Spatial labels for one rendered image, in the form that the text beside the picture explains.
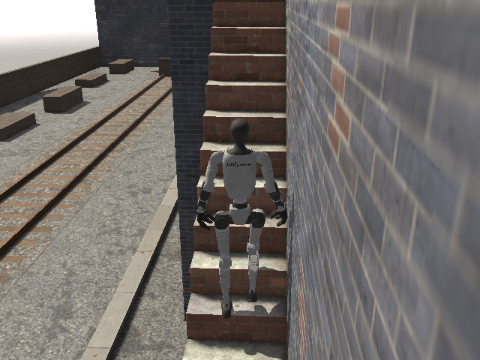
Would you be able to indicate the robot head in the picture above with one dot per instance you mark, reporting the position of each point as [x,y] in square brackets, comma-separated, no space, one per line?
[239,129]

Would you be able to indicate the robot right upper arm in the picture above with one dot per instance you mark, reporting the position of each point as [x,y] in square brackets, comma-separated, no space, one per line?
[267,171]

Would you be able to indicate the left robot foot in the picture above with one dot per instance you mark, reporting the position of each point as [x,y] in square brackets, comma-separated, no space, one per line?
[226,311]

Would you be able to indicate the robot left forearm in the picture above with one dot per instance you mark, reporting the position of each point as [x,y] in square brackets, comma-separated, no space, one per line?
[203,199]

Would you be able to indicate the left robot hand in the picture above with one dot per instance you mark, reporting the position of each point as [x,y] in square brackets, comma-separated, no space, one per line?
[205,217]

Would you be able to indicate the robot right forearm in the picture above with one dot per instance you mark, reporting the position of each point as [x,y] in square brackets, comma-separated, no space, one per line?
[277,199]

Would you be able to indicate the robot left upper arm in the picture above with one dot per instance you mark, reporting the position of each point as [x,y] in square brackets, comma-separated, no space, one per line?
[212,168]

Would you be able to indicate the right robot hand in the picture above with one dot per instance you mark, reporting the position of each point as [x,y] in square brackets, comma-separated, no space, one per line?
[280,214]

